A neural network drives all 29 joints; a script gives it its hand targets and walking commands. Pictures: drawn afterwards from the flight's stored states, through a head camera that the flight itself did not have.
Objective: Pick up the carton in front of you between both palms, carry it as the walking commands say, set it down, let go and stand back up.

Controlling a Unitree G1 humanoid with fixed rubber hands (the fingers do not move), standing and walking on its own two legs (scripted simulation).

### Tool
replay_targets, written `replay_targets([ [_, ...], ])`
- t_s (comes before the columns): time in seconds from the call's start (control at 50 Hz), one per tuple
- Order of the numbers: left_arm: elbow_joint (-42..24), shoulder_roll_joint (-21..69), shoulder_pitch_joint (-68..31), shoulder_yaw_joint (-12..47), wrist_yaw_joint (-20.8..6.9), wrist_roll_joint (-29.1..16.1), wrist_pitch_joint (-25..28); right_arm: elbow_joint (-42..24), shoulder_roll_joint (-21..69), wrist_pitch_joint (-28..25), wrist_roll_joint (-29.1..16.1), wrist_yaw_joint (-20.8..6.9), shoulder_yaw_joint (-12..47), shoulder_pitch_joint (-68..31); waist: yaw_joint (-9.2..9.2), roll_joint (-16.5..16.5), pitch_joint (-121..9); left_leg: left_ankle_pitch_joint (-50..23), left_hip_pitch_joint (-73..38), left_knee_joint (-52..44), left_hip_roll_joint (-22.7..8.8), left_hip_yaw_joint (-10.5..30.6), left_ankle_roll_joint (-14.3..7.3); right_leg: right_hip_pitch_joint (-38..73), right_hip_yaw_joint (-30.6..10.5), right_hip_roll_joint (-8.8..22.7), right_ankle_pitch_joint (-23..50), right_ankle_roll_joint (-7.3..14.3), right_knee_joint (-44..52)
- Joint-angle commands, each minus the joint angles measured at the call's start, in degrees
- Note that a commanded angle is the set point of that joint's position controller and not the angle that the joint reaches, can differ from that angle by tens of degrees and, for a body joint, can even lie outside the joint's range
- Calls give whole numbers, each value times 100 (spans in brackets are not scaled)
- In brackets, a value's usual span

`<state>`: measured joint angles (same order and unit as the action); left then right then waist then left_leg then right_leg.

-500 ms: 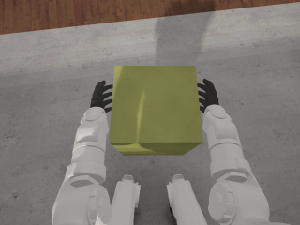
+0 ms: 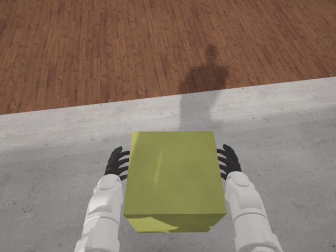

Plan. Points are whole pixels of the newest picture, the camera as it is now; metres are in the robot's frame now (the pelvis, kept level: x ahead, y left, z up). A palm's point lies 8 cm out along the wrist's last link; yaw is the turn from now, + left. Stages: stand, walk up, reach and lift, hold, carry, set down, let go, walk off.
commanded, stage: reach and lift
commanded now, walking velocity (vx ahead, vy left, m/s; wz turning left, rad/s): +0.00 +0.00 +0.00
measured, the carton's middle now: (172, 185) +0.33 +0.00 -0.09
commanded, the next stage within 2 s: hold in 1.26 s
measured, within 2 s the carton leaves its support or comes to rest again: neither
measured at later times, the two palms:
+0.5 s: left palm (102, 175) +0.30 +0.15 +0.06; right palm (246, 172) +0.30 -0.15 +0.07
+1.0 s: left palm (102, 169) +0.30 +0.15 +0.08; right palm (247, 165) +0.31 -0.15 +0.08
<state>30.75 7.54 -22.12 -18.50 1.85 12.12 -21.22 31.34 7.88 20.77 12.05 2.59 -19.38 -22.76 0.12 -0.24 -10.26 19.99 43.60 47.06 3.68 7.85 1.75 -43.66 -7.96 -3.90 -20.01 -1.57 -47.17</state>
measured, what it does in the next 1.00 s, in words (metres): stands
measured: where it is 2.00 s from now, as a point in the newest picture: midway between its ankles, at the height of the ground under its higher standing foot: outside the picture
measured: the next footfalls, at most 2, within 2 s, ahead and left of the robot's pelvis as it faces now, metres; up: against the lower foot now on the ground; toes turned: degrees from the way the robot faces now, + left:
none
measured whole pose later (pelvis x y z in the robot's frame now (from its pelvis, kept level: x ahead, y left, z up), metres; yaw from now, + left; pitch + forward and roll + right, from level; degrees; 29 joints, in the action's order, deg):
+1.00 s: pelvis +0.01 +0.00 +0.05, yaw +0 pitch -4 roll +0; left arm 18.0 8.8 -15.6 -14.2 -0.7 16.2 -37.8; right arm 18.7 9.0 37.3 16.2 0.1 -14.7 -16.1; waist 0.3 -0.1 -0.3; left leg 11.7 6.5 22.2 1.9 7.9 1.1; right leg -6.7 -8.1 -2.1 -11.8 -0.8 -22.6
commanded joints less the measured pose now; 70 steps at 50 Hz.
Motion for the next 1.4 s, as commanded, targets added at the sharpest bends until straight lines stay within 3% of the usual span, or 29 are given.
replay_targets([
  [0.0, -9, 5843, -2708, 3470, -1405, -873, -49, 110, 5926, 120, -840, -1478, 3487, -2573, 6, 18, -2397, -1980, -2102, -973, 308, -376, -69, 2097, 378, -293, 2000, 54, 978],
  [0.2, -839, 5723, -1989, 3868, -1475, -1048, -829, -728, 5743, 890, -1027, -1555, 3903, -1835, 12, 32, -1150, -2240, -3462, -2175, 190, -340, -48, 3434, 341, -198, 2236, 35, 2183],
  [0.32, -736, 5544, -1994, 3398, -1560, -853, -1226, -647, 5578, 1283, -842, -1650, 3448, -1871, 15, 24, -80, -1226, -3462, -2563, 167, -395, -95, 3409, 395, -165, 1219, 94, 2565],
  [0.4, -661, 5605, -2480, 3250, -1641, -807, -1238, -571, 5634, 1294, -792, -1729, 3291, -2369, 18, 26, -18, -814, -3453, -2553, 141, -432, -136, 3369, 434, -135, 793, 118, 2564],
  [0.58, -776, 5712, -2898, 3351, -1675, -850, -1237, -644, 5770, 1294, -848, -1754, 3387, -2762, 14, 13, -446, -919, -3644, -2523, 162, -481, -119, 3604, 442, -146, 909, 92, 2531],
  [1.02, -1524, 5465, -2002, 3598, -1591, -1007, -1523, -1428, 5536, 1587, -1000, -1657, 3648, -1862, 16, 20, -475, -2153, -4213, -2767, 226, -416, -40, 4162, 410, -208, 2176, 16, 2768],
  [1.22, -1747, 5425, -1945, 3693, -1583, -1077, -1653, -1654, 5502, 1721, -1068, -1648, 3730, -1807, 15, 18, -379, -2169, -4262, -2815, 240, -401, -42, 4232, 395, -214, 2189, 7, 2824],
  [1.32, -2260, 5496, -1950, 4107, -1550, -1335, -1812, -2180, 5501, 1884, -1296, -1623, 4117, -1806, -22, 26, -646, -2517, -4500, -2854, 234, -351, -27, 4450, 368, -223, 2531, -4, 2878],
  [1.38, -2214, 5314, -1798, 3948, -1497, -1238, -2008, -2138, 5278, 2076, -1218, -1587, 3964, -1660, -18, 15, -274, -2209, -4402, -2964, 224, -376, -29, 4396, 377, -209, 2223, 4, 2966],
])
